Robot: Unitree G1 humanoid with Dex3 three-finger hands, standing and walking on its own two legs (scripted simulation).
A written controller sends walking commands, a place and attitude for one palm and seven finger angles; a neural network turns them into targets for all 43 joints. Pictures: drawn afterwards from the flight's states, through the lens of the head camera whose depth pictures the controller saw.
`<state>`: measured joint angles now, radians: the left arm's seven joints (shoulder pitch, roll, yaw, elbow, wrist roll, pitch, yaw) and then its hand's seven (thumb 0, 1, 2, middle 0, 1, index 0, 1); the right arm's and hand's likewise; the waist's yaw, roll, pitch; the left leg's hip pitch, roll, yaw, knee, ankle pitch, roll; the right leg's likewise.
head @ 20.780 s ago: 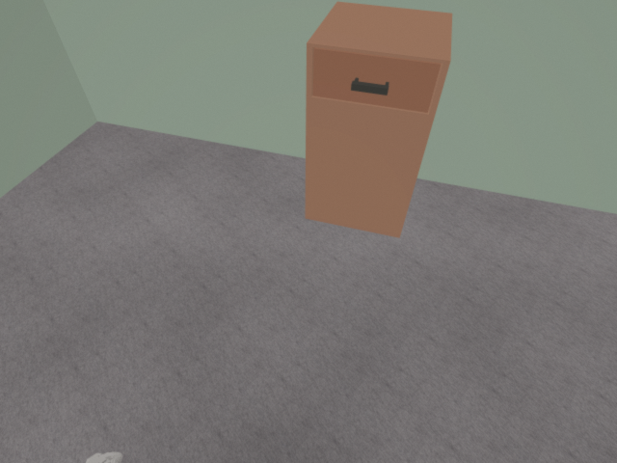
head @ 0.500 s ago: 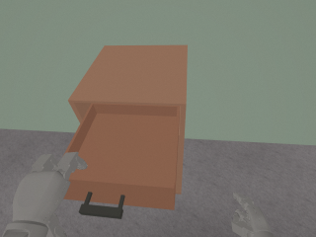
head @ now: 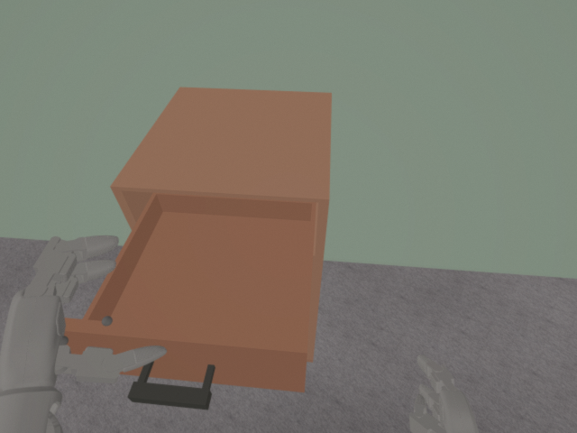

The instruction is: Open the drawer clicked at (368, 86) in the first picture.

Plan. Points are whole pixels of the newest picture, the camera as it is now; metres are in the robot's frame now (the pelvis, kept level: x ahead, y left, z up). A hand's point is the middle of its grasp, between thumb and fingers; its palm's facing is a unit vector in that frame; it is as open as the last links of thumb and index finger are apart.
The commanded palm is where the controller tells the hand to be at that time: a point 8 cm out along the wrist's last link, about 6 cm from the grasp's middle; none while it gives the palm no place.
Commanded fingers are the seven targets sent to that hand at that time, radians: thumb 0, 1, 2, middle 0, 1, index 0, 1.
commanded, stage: draw the hand back to the body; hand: left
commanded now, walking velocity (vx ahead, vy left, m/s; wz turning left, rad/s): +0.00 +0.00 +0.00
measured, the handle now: (174, 381) +0.20 +0.21 -0.08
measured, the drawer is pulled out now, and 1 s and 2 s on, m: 0.30 0.30 0.30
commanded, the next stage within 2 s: step back with the hand held close in 0.66 s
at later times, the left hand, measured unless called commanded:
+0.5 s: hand (80, 314) +0.18 +0.24 +0.16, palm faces +0.42 -0.81 -0.41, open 8.3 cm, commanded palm +0.13 +0.28 +0.18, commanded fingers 0.00 0.90 0.90 -0.20 -0.30 -0.20 -0.30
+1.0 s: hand (84, 316) +0.18 +0.23 +0.16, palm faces +0.32 -0.80 -0.50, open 7.4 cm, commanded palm +0.11 +0.28 +0.18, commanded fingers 0.00 0.90 0.90 -0.20 -0.30 -0.20 -0.30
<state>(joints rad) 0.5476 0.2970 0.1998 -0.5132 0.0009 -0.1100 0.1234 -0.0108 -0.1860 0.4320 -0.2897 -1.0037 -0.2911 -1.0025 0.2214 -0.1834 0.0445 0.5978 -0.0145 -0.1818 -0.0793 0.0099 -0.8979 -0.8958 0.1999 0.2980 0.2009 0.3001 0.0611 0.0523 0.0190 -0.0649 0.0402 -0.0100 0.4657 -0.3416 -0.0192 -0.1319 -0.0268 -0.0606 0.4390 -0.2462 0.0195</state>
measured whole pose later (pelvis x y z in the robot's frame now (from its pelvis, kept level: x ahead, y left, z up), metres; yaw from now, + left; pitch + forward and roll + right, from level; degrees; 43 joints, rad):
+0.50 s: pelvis +0.00 +0.00 +0.00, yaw +0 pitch -3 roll -1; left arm 0.52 0.31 0.29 -0.48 -0.03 -0.11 0.12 0.00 0.67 0.80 -0.22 -0.45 -0.23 -0.45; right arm 0.17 -0.20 0.02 0.62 -0.01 -0.16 -0.07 0.01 -0.90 -0.90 0.20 0.30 0.20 0.30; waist 0.07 0.07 0.02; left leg -0.06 0.04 -0.01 0.42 -0.31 -0.02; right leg -0.13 -0.02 -0.06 0.40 -0.22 0.02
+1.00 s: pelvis -0.02 +0.00 +0.00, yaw -1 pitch +1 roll +0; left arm 0.59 0.35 0.36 -0.56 -0.02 -0.19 0.11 0.01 0.89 0.90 -0.21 -0.30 -0.21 -0.30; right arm 0.14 -0.22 0.01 0.55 0.00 -0.06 -0.07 0.01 -0.90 -0.90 0.20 0.30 0.20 0.30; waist 0.01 0.04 0.05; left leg -0.18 0.02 0.01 0.44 -0.28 -0.01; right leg -0.26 -0.04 -0.04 0.42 -0.18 0.02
